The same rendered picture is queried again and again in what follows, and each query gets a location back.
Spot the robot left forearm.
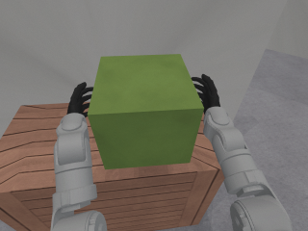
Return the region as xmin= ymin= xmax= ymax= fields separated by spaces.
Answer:
xmin=50 ymin=113 xmax=97 ymax=231

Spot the right robot upper arm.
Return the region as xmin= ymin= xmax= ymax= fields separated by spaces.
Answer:
xmin=230 ymin=194 xmax=293 ymax=231

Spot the carton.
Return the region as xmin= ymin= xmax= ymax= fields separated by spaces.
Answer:
xmin=87 ymin=54 xmax=204 ymax=170

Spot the left robot upper arm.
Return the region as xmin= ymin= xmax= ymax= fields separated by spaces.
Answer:
xmin=52 ymin=210 xmax=108 ymax=231

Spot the robot right hand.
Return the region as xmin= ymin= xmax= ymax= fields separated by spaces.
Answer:
xmin=191 ymin=74 xmax=220 ymax=115

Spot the pedestal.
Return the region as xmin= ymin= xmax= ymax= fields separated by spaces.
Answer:
xmin=0 ymin=101 xmax=225 ymax=231

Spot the robot left hand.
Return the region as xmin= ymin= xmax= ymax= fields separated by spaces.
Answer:
xmin=66 ymin=82 xmax=93 ymax=117

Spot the robot right forearm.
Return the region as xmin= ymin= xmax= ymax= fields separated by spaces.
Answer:
xmin=203 ymin=106 xmax=294 ymax=231

